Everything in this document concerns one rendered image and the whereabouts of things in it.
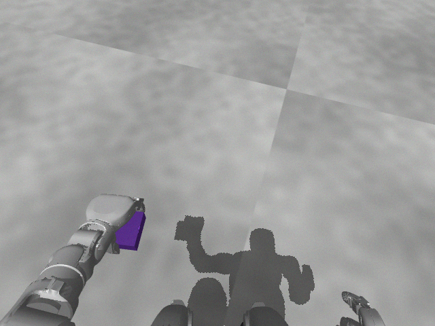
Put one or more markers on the left robot hand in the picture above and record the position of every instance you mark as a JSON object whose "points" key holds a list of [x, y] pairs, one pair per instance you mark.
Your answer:
{"points": [[115, 211]]}

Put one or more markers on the right robot hand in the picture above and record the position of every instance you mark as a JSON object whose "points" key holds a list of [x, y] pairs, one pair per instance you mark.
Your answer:
{"points": [[367, 316]]}

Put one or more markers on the small box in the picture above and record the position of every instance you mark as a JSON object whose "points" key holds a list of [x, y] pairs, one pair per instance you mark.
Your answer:
{"points": [[128, 236]]}

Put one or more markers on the left robot arm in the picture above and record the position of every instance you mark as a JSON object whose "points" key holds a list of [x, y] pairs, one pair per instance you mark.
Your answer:
{"points": [[52, 299]]}

